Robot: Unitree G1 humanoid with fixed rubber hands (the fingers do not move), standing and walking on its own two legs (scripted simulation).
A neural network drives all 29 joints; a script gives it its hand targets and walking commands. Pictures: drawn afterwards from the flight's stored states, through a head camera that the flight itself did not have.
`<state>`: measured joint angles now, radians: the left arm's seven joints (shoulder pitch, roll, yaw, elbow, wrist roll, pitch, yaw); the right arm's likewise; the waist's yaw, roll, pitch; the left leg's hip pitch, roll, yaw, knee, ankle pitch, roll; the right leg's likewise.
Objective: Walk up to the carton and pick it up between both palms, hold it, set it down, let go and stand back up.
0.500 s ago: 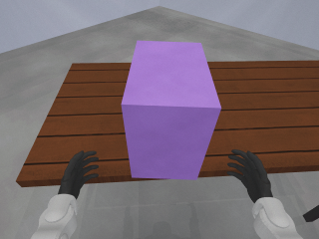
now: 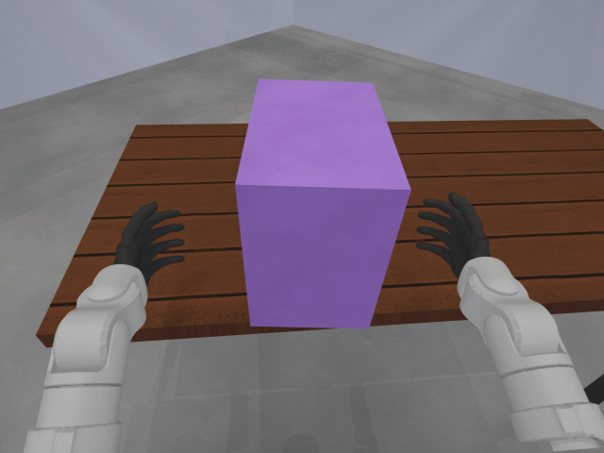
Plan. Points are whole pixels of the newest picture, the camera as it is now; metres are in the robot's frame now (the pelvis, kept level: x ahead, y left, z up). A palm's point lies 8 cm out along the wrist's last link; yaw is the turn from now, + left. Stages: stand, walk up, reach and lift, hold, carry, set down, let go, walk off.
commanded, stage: reach and lift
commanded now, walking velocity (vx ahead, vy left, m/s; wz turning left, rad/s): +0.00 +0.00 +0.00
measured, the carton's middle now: (312, 201) +0.51 +0.00 +0.09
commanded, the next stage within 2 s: none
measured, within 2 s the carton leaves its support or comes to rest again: neither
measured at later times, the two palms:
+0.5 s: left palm (136, 194) +0.39 +0.23 +0.19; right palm (467, 182) +0.41 -0.18 +0.21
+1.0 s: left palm (137, 145) +0.44 +0.23 +0.23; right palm (464, 134) +0.45 -0.18 +0.25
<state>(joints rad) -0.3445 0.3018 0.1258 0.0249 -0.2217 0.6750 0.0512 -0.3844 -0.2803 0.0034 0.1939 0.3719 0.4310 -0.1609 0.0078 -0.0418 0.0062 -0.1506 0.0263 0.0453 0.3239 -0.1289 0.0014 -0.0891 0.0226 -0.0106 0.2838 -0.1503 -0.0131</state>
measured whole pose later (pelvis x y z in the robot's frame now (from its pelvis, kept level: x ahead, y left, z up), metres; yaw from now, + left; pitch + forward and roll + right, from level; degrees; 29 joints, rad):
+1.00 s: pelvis +0.01 +0.00 +0.00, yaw +1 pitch +6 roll -1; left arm -1.02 0.44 0.03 0.78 -0.30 0.52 0.04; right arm -1.11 -0.39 0.10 0.90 0.46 0.47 -0.12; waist -0.03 -0.03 -0.14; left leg -0.31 0.03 0.00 0.32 -0.12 -0.01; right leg -0.23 0.03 -0.03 0.25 -0.13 -0.02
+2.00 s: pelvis +0.01 +0.00 +0.00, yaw +1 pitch +10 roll -1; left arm -0.94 0.28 0.06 1.02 -0.21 0.15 0.06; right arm -0.98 -0.25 0.01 1.05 0.31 0.19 -0.13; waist -0.01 -0.02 -0.16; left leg -0.38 0.02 0.00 0.31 -0.10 0.00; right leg -0.29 0.03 -0.04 0.23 -0.11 -0.02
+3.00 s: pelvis +0.02 +0.00 +0.00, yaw +1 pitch +9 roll -1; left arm -1.00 0.16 0.21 1.06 -0.03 0.08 0.09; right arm -1.01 -0.11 -0.10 1.04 0.18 0.14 -0.22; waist 0.00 -0.03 -0.12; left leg -0.33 0.02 0.00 0.27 -0.09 0.00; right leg -0.25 0.03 -0.04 0.20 -0.11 -0.02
